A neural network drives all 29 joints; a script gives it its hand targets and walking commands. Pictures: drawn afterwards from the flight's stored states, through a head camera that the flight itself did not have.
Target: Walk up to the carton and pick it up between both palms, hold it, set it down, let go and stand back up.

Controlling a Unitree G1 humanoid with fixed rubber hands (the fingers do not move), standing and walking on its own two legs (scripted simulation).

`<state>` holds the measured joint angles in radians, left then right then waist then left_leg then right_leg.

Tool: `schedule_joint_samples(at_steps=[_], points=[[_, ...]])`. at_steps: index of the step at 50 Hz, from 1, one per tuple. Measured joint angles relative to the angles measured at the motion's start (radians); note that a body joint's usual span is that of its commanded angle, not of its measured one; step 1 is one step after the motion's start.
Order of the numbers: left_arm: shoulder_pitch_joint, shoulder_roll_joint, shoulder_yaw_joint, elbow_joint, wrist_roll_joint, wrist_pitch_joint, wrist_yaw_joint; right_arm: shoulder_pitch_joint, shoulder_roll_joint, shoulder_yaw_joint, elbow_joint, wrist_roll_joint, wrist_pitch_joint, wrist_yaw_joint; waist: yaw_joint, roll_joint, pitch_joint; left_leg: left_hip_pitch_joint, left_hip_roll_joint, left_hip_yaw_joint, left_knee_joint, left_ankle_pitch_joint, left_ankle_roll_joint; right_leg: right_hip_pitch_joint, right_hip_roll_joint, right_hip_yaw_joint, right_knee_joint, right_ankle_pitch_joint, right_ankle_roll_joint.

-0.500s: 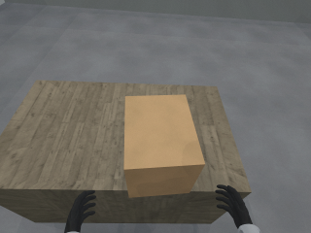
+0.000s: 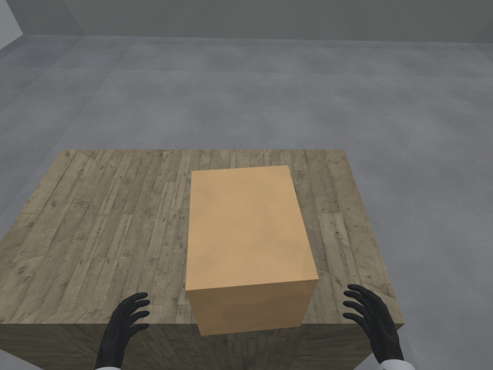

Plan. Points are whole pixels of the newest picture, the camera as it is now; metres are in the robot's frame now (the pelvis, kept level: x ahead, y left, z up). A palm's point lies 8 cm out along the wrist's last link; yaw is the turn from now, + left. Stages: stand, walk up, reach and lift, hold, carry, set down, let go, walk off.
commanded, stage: reach and lift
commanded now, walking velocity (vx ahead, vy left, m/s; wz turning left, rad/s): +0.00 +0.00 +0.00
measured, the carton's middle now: (245, 248) +0.38 +0.01 -0.10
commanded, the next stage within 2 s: none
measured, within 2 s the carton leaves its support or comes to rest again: neither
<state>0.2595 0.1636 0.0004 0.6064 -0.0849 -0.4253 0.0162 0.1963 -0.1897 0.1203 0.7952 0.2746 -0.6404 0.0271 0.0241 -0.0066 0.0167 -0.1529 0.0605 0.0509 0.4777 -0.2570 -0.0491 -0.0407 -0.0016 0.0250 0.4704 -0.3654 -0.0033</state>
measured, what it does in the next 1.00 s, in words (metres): stands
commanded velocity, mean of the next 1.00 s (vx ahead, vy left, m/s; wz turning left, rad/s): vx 0.00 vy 0.00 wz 0.00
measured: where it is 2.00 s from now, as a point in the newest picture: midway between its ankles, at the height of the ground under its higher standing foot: outside the picture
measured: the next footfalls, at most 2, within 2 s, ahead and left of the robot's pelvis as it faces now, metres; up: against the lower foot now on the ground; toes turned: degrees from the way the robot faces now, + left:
none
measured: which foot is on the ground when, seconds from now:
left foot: down 0.00-1.00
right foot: down 0.00-1.00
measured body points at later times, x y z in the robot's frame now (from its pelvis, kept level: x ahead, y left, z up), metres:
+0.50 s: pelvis -0.01 -0.01 +0.01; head +0.00 -0.01 +0.46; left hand +0.24 +0.23 -0.01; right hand +0.26 -0.19 -0.02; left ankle +0.00 +0.15 -0.74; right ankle -0.07 -0.12 -0.74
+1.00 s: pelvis -0.02 +0.00 +0.01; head +0.02 +0.01 +0.46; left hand +0.31 +0.22 +0.02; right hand +0.34 -0.17 +0.03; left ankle +0.00 +0.15 -0.74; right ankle -0.07 -0.12 -0.74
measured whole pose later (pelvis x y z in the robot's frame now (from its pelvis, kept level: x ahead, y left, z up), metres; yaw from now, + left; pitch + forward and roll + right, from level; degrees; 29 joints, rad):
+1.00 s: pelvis -0.02 +0.00 +0.01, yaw +0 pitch +4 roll +0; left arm -0.29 0.16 0.08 0.59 -0.11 -0.05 0.04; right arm -0.37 -0.22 0.10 0.78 0.30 -0.23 -0.05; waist 0.06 -0.02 0.00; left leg -0.29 0.08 0.04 0.37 -0.15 -0.05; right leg -0.17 0.02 0.02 0.34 -0.25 -0.01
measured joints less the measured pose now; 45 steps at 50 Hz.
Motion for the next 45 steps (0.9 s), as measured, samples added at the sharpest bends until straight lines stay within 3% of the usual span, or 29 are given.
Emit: schedule_joint_samples(at_steps=[13, 29, 45], points=[[-0.141, 0.052, -0.010, 0.002, -0.063, 0.067, 0.007, -0.106, 0.009, -0.013, -0.092, -0.008, 0.156, -0.019, 0.005, -0.047, -0.001, -0.006, 0.007, -0.013, -0.075, 0.063, -0.017, -0.030, 0.011, -0.013, -0.014, 0.026, -0.021], [-0.326, 0.053, 0.019, 0.013, -0.110, 0.196, 0.004, -0.286, 0.003, -0.012, -0.110, -0.012, 0.308, -0.072, 0.021, -0.001, -0.015, -0.069, 0.002, -0.009, -0.099, 0.087, -0.006, -0.085, 0.006, -0.009, -0.059, 0.064, -0.008], [-0.486, 0.004, 0.068, -0.037, -0.040, 0.348, 0.013, -0.496, -0.032, -0.018, -0.044, 0.027, 0.388, -0.075, 0.033, -0.013, -0.007, -0.100, 0.018, -0.002, -0.120, 0.104, -0.004, -0.097, 0.021, -0.001, -0.132, 0.114, -0.005]])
